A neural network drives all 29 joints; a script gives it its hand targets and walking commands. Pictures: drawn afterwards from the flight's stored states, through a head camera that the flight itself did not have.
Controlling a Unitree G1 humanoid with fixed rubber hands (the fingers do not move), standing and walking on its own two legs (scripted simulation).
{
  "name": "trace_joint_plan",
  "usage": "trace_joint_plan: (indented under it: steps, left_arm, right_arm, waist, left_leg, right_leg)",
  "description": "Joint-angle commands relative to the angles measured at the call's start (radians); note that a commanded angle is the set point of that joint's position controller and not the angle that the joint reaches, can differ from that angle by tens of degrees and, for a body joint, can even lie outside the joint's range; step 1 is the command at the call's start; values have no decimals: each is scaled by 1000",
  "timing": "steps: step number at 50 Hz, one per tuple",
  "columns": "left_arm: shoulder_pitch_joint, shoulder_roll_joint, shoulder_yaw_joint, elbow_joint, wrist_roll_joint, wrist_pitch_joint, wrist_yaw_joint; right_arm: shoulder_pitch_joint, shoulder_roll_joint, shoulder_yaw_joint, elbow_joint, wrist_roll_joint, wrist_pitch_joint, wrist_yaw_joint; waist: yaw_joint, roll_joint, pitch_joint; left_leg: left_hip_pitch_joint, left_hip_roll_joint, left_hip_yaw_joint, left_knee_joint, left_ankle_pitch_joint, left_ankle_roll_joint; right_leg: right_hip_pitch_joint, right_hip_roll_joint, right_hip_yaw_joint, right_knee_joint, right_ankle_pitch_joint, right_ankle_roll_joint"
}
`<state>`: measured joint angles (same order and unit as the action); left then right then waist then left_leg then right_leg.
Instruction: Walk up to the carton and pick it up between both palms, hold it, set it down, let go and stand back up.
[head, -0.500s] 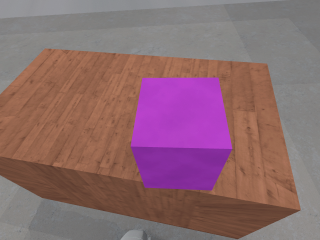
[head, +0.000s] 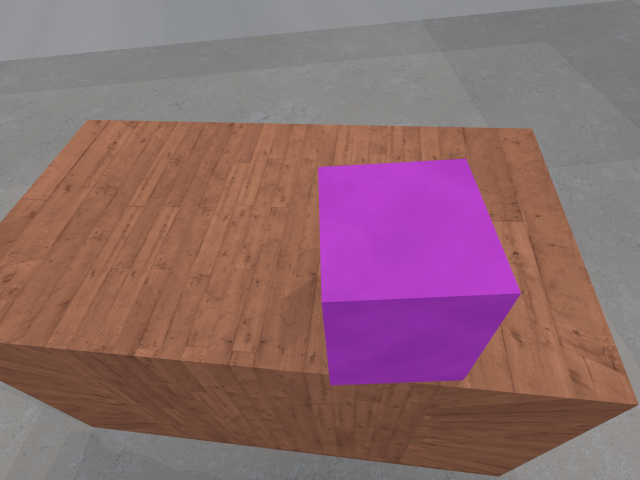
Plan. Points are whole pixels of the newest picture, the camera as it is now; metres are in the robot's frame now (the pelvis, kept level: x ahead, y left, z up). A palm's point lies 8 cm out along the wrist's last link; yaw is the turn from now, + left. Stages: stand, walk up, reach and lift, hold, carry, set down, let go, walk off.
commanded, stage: walk up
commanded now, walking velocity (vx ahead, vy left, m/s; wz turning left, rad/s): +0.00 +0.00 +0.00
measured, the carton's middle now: (394, 278) +0.38 -0.08 +0.00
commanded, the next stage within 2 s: stand in 0.32 s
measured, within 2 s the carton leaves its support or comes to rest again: neither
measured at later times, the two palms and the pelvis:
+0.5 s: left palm out of the picture -0.04 +0.18 -0.14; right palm out of the picture -0.03 -0.21 -0.15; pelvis +0.01 -0.01 +0.01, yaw +0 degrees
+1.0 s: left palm out of the picture -0.02 +0.17 -0.14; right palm out of the picture +0.00 -0.21 -0.15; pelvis +0.03 -0.01 +0.00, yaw +0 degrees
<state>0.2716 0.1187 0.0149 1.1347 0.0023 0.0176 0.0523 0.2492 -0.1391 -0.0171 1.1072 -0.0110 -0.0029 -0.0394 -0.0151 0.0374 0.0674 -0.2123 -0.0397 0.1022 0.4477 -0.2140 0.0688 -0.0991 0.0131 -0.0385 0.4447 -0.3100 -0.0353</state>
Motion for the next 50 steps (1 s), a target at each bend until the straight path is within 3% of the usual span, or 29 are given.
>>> trace_joint_plan:
  steps: [1, 3, 6, 10, 12, 15, 21, 24, 40, 50]
  left_arm:
    - [38, 29, -19, 9, 14, -30, -15]
    - [40, 14, -26, -5, 18, -38, -3]
    - [116, 42, -20, 20, 1, -37, -2]
    - [121, 53, -17, 20, 4, -37, -1]
    - [135, 53, -17, 20, 6, -42, -8]
    - [141, 62, -18, 25, 5, -49, -10]
    - [142, 36, -26, 35, 7, -55, -8]
    - [151, 21, -31, 43, 6, -53, -6]
    - [187, 36, -26, 49, 5, -51, 0]
    - [186, 24, -26, 52, 6, -51, 3]
  right_arm:
    - [44, -46, 4, -27, 9, -3, 7]
    - [90, -92, -11, 1, 4, -8, 12]
    - [100, -40, 9, 37, -5, -3, 11]
    - [123, -38, 11, 57, 1, -4, 12]
    - [114, -31, 13, 64, 3, -5, 7]
    - [110, -26, 14, 64, 5, -10, 5]
    - [126, -41, 11, 72, 8, -15, 1]
    - [137, -40, 12, 78, 6, -14, 1]
    - [139, -18, 15, 91, 8, -19, -5]
    - [141, -20, 12, 91, 8, -19, -9]
  waist:
    - [-18, -294, 42]
    - [-25, -236, 39]
    - [6, -125, 102]
    - [-5, 21, 106]
    - [8, 60, 86]
    - [5, 43, 39]
    - [1, -67, 6]
    - [-1, -92, 23]
    - [8, -27, 41]
    - [7, -60, 26]
  left_leg:
    - [165, 147, -162, -120, 130, -8]
    - [31, 141, -168, -109, 180, 6]
    - [53, 138, -161, -160, 129, -14]
    - [-1, 124, -158, -166, 88, -24]
    - [33, 124, -155, -164, 97, -26]
    - [84, 134, -159, -145, 127, -20]
    - [107, 146, -162, -123, 179, -8]
    - [91, 147, -162, -120, 186, -7]
    - [83, 142, -152, -98, 263, -9]
    - [97, 146, -149, -79, 298, -4]
  right_leg:
    - [-171, -148, 148, -211, 179, -30]
    - [-10, -129, 95, -185, 311, -9]
    - [-80, -126, 115, -189, 157, -19]
    - [-38, -127, 117, -187, 124, -34]
    - [-49, -130, 121, -183, 137, -38]
    - [-55, -126, 115, -185, 161, -37]
    - [-40, -122, 99, -177, 210, -26]
    - [-37, -121, 94, -172, 227, -23]
    - [-17, -128, 95, -144, 313, -26]
    - [2, -128, 87, -136, 368, -23]
